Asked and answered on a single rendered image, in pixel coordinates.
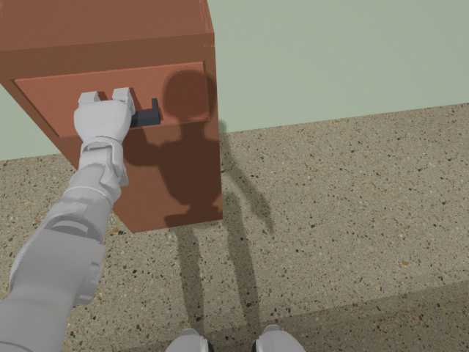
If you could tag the handle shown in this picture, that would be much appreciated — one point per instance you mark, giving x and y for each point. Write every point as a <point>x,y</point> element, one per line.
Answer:
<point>147,117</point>

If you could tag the drawer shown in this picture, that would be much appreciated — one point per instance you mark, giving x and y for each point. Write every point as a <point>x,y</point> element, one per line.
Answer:
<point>179,89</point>

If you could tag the robot left shin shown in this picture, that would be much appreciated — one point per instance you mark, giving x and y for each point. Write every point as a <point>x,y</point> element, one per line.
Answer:
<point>189,331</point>

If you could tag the left robot hand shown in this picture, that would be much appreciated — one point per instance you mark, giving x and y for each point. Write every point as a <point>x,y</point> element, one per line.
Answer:
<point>106,118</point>

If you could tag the robot left upper arm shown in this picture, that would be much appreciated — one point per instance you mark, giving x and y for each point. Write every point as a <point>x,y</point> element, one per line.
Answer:
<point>59,272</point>

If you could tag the cabinet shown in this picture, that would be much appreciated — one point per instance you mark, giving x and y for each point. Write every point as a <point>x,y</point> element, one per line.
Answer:
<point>174,170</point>

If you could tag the left robot thigh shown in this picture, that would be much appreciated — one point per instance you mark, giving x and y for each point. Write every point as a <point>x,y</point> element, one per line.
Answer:
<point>188,343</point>

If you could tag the left robot forearm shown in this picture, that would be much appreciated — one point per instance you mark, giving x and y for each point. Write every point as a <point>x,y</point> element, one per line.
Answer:
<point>87,202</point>

